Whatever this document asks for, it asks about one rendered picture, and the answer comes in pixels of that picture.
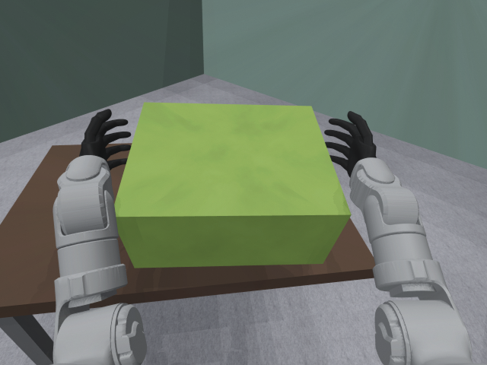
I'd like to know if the robot left upper arm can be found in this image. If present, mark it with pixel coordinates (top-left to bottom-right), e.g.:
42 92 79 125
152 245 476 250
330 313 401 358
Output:
51 303 147 365

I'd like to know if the left robot forearm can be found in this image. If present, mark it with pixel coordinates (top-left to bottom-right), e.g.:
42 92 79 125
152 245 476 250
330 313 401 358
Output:
53 155 128 364

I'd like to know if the left robot hand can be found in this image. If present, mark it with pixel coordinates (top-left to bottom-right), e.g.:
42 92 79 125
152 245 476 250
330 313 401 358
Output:
79 109 131 170

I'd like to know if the right robot hand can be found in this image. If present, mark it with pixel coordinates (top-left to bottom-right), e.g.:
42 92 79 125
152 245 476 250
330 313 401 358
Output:
324 111 376 177

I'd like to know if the right robot forearm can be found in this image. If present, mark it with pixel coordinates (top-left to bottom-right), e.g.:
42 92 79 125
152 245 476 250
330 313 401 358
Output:
349 157 473 360

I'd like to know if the table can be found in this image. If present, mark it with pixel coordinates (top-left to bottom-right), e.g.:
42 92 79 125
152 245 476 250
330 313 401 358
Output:
0 143 375 365

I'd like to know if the robot right upper arm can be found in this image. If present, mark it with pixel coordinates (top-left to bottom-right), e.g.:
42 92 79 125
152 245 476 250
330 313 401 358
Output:
374 300 487 365

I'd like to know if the carton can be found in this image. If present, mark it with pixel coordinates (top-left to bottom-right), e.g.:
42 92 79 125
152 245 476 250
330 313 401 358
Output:
114 102 351 268

